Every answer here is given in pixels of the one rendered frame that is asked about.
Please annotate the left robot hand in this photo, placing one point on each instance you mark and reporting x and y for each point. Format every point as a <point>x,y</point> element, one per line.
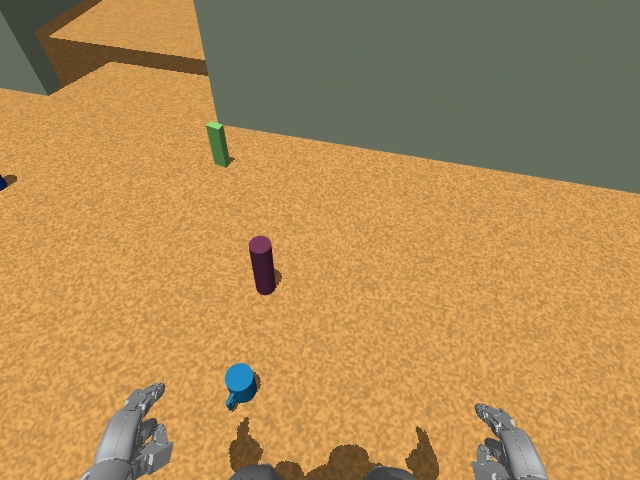
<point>126,433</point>

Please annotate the left robot arm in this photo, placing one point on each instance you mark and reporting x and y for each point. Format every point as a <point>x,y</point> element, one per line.
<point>109,470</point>

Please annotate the right robot hand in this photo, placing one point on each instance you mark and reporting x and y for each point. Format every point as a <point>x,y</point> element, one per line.
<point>516,454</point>

